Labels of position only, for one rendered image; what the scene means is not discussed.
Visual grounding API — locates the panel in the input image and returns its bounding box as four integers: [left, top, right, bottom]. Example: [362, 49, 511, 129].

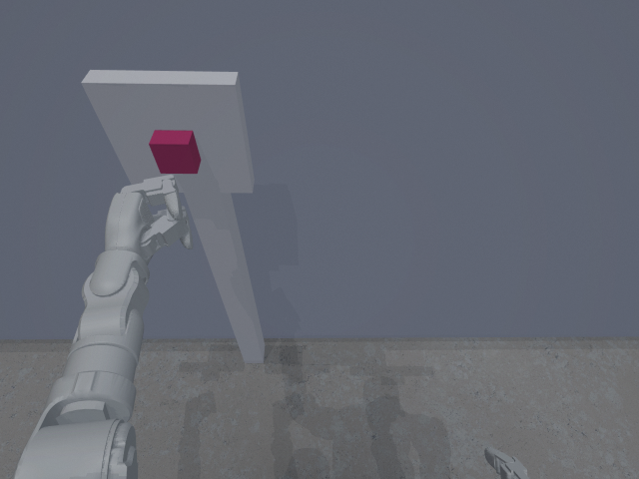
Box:
[81, 70, 265, 363]

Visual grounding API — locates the robot left hand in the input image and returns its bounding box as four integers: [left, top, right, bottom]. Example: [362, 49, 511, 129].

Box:
[105, 175, 193, 265]

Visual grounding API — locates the button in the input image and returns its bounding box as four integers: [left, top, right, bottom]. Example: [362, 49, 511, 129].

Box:
[149, 130, 201, 174]

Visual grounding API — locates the robot right hand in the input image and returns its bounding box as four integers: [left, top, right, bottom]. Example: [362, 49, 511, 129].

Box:
[484, 447, 529, 479]

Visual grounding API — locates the left robot forearm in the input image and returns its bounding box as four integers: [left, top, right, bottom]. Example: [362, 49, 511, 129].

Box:
[12, 249, 150, 479]

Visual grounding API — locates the robot left upper arm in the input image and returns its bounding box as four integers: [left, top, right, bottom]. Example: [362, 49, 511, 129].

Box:
[18, 419, 138, 479]

